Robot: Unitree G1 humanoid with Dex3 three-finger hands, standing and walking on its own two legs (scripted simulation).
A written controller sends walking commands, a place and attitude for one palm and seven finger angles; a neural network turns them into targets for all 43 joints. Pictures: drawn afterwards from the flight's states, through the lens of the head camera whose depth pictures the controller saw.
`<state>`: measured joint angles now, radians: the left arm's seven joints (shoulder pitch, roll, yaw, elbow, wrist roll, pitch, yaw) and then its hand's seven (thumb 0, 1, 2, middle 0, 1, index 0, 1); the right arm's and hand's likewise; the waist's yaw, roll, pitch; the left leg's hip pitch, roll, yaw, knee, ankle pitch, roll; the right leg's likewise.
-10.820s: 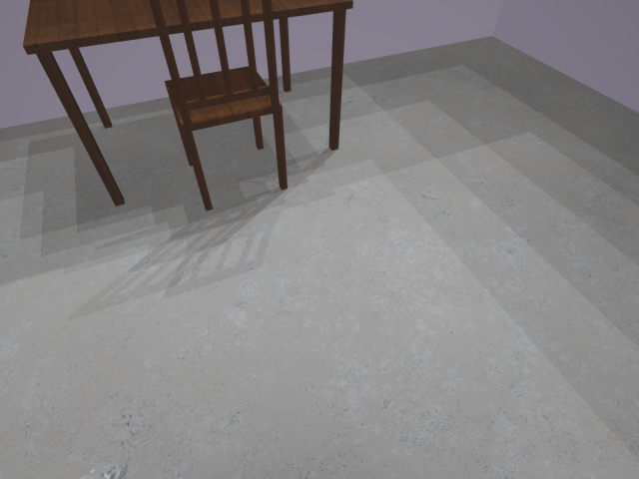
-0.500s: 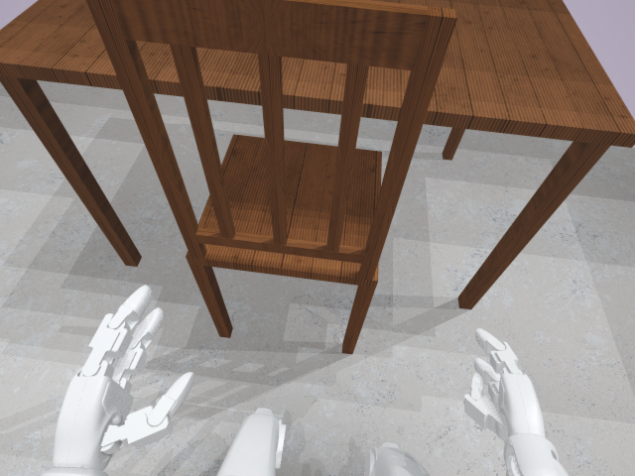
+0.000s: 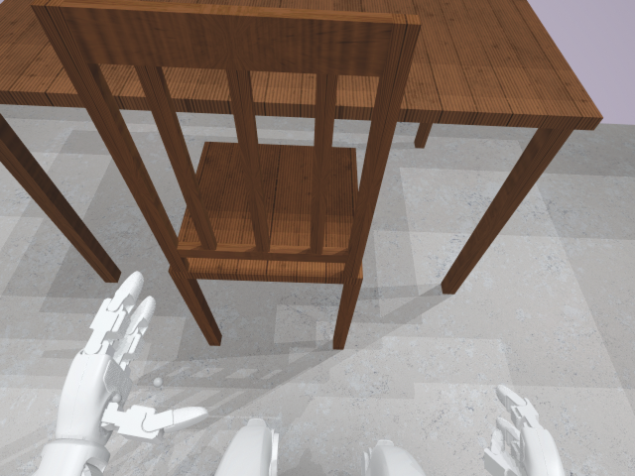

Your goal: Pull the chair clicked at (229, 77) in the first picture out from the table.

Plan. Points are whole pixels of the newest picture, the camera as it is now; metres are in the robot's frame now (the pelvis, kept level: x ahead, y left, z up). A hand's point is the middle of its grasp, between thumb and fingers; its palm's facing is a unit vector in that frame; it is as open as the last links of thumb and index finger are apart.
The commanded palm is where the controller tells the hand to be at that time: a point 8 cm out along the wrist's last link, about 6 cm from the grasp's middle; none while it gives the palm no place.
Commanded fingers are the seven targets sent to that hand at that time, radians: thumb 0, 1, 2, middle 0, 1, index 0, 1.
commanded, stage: raise the hand toward the chair's back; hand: left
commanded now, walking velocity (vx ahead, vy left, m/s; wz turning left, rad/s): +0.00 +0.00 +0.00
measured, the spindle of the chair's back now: (253, 180) +0.52 +0.12 +0.04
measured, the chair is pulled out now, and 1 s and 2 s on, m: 0.00 0.00 0.00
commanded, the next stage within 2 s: aim the fingers beside a spindle in 1.04 s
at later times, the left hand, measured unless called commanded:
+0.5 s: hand (141, 346) +0.25 +0.20 +0.06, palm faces +0.03 -1.00 -0.07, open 16.9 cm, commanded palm +0.23 +0.26 +0.06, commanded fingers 0.00 -0.50 0.30 -0.06 -0.08 -0.06 -0.08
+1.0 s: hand (152, 339) +0.26 +0.19 +0.06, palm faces +0.02 -1.00 -0.06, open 16.9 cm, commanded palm +0.23 +0.25 +0.06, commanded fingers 0.00 -0.50 0.30 -0.06 -0.08 -0.06 -0.08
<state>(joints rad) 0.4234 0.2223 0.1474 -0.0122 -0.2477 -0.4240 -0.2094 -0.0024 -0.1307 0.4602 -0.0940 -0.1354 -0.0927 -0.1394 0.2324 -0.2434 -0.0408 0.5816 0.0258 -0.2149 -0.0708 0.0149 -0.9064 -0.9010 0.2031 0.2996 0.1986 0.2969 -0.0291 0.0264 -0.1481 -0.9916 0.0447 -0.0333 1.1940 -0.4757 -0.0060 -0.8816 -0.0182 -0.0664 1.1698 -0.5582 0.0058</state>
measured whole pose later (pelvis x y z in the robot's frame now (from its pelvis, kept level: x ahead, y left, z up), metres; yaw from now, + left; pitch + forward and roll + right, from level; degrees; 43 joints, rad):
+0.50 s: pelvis +0.01 +0.00 +0.01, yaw +0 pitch +15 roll -3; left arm 0.31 0.25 0.21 0.05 -0.27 -0.37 -0.26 -0.01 -0.49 0.31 -0.06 -0.08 -0.06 -0.08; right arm 0.22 -0.22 0.01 0.56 0.02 -0.20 -0.06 0.01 -0.90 -0.90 0.21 0.30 0.20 0.30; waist -0.01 0.04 -0.15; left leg -0.93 0.04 -0.04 1.15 -0.48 -0.01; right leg -0.82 -0.02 -0.08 1.11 -0.55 0.01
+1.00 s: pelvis +0.01 -0.01 +0.02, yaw +0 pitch +15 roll -2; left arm 0.29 0.25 0.22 0.11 -0.28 -0.41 -0.27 -0.02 -0.49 0.30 -0.06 -0.08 -0.06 -0.08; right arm 0.22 -0.24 -0.01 0.58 0.02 -0.20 -0.05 0.01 -0.91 -0.90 0.20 0.30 0.20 0.30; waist -0.03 0.04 -0.14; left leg -0.91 0.05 -0.04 1.11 -0.46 -0.02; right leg -0.80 -0.01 -0.07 1.09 -0.55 0.00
